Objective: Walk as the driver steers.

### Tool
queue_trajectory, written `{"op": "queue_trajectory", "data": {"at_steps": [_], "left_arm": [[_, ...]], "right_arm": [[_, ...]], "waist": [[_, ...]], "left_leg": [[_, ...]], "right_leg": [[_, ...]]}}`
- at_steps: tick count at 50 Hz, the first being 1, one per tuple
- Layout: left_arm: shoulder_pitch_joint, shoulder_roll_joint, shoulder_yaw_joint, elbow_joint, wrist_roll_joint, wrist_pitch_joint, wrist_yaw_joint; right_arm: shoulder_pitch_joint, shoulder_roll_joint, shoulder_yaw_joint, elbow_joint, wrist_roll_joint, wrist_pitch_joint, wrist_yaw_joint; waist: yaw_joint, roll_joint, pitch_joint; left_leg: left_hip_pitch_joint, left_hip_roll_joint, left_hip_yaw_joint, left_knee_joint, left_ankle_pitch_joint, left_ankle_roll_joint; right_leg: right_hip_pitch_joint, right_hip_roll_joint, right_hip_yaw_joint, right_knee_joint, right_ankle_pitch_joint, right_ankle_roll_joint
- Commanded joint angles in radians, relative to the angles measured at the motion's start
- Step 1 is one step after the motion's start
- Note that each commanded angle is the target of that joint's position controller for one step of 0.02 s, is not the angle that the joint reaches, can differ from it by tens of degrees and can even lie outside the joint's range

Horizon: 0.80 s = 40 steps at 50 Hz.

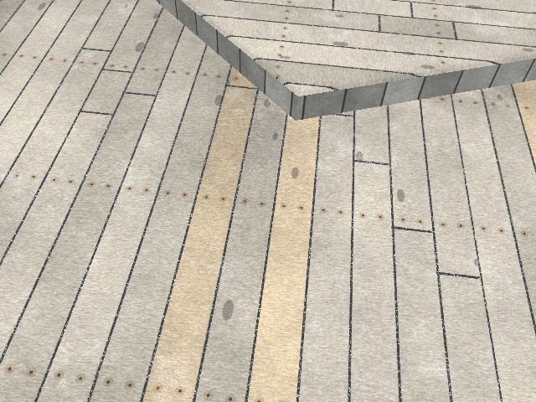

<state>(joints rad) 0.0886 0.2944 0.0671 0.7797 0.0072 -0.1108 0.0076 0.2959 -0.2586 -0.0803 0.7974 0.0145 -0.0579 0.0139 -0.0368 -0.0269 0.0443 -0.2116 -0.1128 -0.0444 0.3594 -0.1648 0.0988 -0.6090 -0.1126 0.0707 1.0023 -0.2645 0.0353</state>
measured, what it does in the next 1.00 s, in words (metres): walks ahead: right foot, then left foot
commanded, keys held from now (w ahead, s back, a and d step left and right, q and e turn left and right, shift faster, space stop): w+q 0.16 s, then w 0.68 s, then w+e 0.08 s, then e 0.08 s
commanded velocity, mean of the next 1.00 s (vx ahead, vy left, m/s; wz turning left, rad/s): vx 0.49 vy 0.00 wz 0.20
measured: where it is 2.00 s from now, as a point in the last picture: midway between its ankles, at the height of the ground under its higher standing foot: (225, 305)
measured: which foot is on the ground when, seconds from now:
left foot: down 0.00-0.28, up 0.30-0.74, down 0.76-1.00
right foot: up 0.00-0.24, down 0.26-0.78, up 0.80-1.00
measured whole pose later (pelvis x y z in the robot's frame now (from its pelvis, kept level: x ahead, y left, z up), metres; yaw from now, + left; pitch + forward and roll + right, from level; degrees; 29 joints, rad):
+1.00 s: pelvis +0.54 +0.07 +0.00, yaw +9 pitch +1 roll +1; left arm 0.21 0.31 0.06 0.82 -0.02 -0.06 0.00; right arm 0.29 -0.26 -0.06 0.81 -0.02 -0.09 0.02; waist -0.02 -0.05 0.01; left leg -0.16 -0.05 0.08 0.31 -0.17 0.05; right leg -0.64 -0.10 0.06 1.03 -0.22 0.01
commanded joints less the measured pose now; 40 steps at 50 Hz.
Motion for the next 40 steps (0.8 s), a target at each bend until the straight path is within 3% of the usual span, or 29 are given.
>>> {"op": "queue_trajectory", "data": {"at_steps": [1,4,7,10,11,12,13,14,15,16,17,18,19,21,24,27,31,34,36,37,38,39,40], "left_arm": [[-0.034,0.052,0.011,-0.067,0.008,0.005,0.003],[-0.131,0.038,0.001,-0.100,-0.005,-0.003,-0.009],[-0.179,0.066,0.008,-0.129,-0.016,-0.013,-0.021],[-0.135,0.099,0.018,-0.124,-0.015,-0.029,-0.034],[-0.081,0.105,0.023,-0.110,-0.012,-0.035,-0.035],[0.011,0.129,0.037,-0.084,-0.003,-0.040,-0.031],[0.153,0.172,0.049,-0.068,0.014,-0.043,-0.025],[0.288,0.261,0.075,-0.029,0.024,-0.031,-0.025],[0.317,0.199,0.064,-0.005,-0.009,-0.025,-0.037],[0.257,0.122,0.042,-0.021,-0.021,-0.020,-0.035],[0.192,0.098,0.030,-0.034,-0.012,-0.010,-0.033],[0.151,0.079,0.020,-0.033,-0.004,-0.004,-0.033],[0.132,0.065,0.012,-0.032,0.005,-0.005,-0.031],[0.135,0.062,0.010,-0.020,-0.001,-0.009,-0.031],[0.169,0.114,0.022,0.004,-0.012,-0.012,-0.025],[0.199,0.133,0.026,0.019,-0.020,-0.001,-0.019],[0.281,0.147,0.025,0.057,-0.031,0.015,-0.017],[0.306,0.158,0.027,0.078,-0.035,0.032,-0.015],[0.289,0.178,0.031,0.081,-0.036,0.044,-0.009],[0.276,0.173,0.028,0.080,-0.038,0.048,-0.007],[0.270,0.144,0.015,0.068,-0.027,0.047,-0.004],[0.331,0.055,-0.016,0.029,-0.007,0.032,-0.006],[0.357,0.035,-0.027,0.039,-0.016,0.011,-0.010]], "right_arm": [[-0.022,-0.180,-0.044,-0.079,0.006,-0.016,-0.023],[0.020,-0.179,-0.044,-0.072,0.009,-0.006,-0.029],[0.063,-0.171,-0.042,-0.057,0.015,0.001,-0.030],[0.066,-0.164,-0.040,-0.054,0.007,0.009,-0.039],[0.059,-0.157,-0.037,-0.054,0.005,0.011,-0.039],[0.054,-0.133,-0.028,-0.058,0.001,0.010,-0.036],[0.047,-0.092,-0.009,-0.075,-0.011,0.007,-0.031],[0.203,-0.028,0.010,-0.079,0.013,-0.005,-0.029],[0.219,-0.085,0.008,-0.066,0.028,-0.012,-0.030],[0.104,-0.164,-0.011,-0.075,0.030,-0.012,-0.028],[0.015,-0.166,-0.010,-0.097,0.017,-0.011,-0.029],[-0.037,-0.152,-0.009,-0.113,-0.001,-0.014,-0.027],[-0.037,-0.137,-0.011,-0.116,-0.006,-0.014,-0.023],[-0.008,-0.097,-0.003,-0.106,-0.001,-0.010,-0.018],[-0.077,-0.067,0.011,-0.134,-0.011,-0.012,-0.018],[-0.170,-0.049,0.023,-0.154,-0.009,-0.020,-0.009],[-0.288,-0.051,0.027,-0.185,0.003,-0.027,0.006],[-0.334,-0.069,0.022,-0.210,0.007,-0.032,0.020],[-0.275,-0.101,0.009,-0.200,0.004,-0.037,0.023],[-0.168,-0.132,-0.009,-0.167,-0.002,-0.036,0.019],[-0.006,-0.185,-0.033,-0.124,-0.008,-0.035,0.009],[0.136,-0.289,-0.056,-0.108,-0.032,-0.028,-0.001],[0.168,-0.262,-0.049,-0.088,-0.011,-0.021,0.003]], "waist": [[0.020,0.058,-0.046],[-0.026,0.103,-0.039],[-0.042,0.120,-0.038],[-0.015,0.153,-0.048],[0.015,0.165,-0.061],[0.059,0.158,-0.113],[0.124,0.097,-0.241],[0.091,-0.186,-0.387],[0.102,-0.255,-0.369],[0.123,-0.126,-0.209],[0.111,-0.049,-0.123],[0.091,-0.019,-0.055],[0.061,-0.039,-0.038],[0.039,-0.069,-0.046],[0.049,-0.052,-0.037],[0.080,-0.041,-0.029],[0.124,-0.045,-0.006],[0.118,-0.058,0.009],[0.065,-0.069,-0.026],[0.004,-0.057,-0.092],[-0.066,-0.031,-0.204],[-0.078,0.164,-0.369],[-0.072,0.307,-0.453]], "left_leg": [[-0.020,0.221,-0.198,-0.143,0.272,0.170],[-0.042,0.192,-0.192,-0.127,0.162,0.125],[0.023,0.225,-0.265,-0.069,0.102,0.111],[0.117,0.272,-0.334,0.016,0.124,0.094],[0.126,0.269,-0.334,0.056,0.186,0.082],[0.117,0.222,-0.306,0.156,0.288,0.058],[0.019,0.170,-0.248,0.391,0.221,0.025],[-0.332,0.020,-0.128,0.751,-0.136,-0.059],[-0.512,0.037,-0.149,0.898,-0.418,-0.067],[-0.580,0.088,-0.161,0.959,-0.342,-0.062],[-0.567,0.127,-0.117,0.944,-0.266,-0.059],[-0.545,0.156,-0.098,0.881,-0.214,-0.057],[-0.496,0.191,-0.090,0.822,-0.174,-0.055],[-0.437,0.211,-0.057,0.745,-0.150,-0.062],[-0.466,0.230,-0.025,0.588,-0.055,-0.085],[-0.428,0.218,0.003,0.392,0.107,-0.094],[-0.373,0.181,0.033,0.237,0.203,-0.095],[-0.371,0.166,0.034,0.173,0.130,-0.065],[-0.259,0.137,0.057,0.128,0.082,-0.035],[-0.095,0.111,0.082,0.094,0.094,-0.009],[0.158,0.161,0.034,0.123,0.120,0.031],[0.552,0.423,-0.336,0.138,0.099,0.160],[0.639,0.523,-0.664,-0.008,-0.043,0.250]], "right_leg": [[0.011,0.030,-0.028,-0.205,0.180,0.032],[0.084,0.084,-0.040,-0.406,0.347,0.027],[0.102,0.102,-0.013,-0.488,0.346,0.010],[0.137,0.098,-0.005,-0.525,0.253,-0.027],[0.201,0.104,-0.025,-0.550,0.238,-0.049],[0.341,0.105,-0.039,-0.575,0.242,-0.081],[0.579,-0.019,0.077,-0.538,0.232,-0.146],[0.952,-0.238,0.499,-0.583,0.070,-0.322],[0.977,-0.300,0.746,-0.705,-0.190,-0.352],[0.850,-0.260,0.624,-0.724,-0.283,-0.302],[0.715,-0.218,0.487,-0.737,-0.207,-0.268],[0.593,-0.176,0.391,-0.765,-0.099,-0.260],[0.522,-0.145,0.326,-0.786,-0.010,-0.249],[0.468,-0.110,0.236,-0.820,0.108,-0.251],[0.467,-0.114,0.156,-0.859,0.242,-0.274],[0.471,-0.082,0.065,-0.871,0.289,-0.247],[0.512,-0.090,0.029,-0.850,0.288,-0.228],[0.598,-0.134,0.045,-0.805,0.330,-0.210],[0.628,-0.138,0.031,-0.719,0.496,-0.187],[0.608,-0.102,-0.010,-0.591,0.639,-0.164],[0.494,-0.054,-0.051,-0.387,0.609,-0.130],[0.135,0.063,-0.114,0.000,0.249,-0.064],[-0.074,0.148,-0.019,0.210,-0.309,-0.047]]}}
Keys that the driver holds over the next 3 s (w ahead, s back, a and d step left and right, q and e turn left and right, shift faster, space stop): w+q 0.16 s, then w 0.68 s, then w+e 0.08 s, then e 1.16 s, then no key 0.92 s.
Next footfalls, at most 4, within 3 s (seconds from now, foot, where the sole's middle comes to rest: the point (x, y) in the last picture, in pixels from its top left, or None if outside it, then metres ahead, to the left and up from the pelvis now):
0.26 right None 0.34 -0.14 -0.78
0.76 left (198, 365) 0.56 0.16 -0.78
1.24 right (267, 274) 0.81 -0.02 -0.78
1.68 left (186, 275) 0.81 0.21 -0.78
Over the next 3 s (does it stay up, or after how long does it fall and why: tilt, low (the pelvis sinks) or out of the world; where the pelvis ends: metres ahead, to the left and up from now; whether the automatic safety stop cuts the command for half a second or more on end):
stays up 0.73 0.09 -0.01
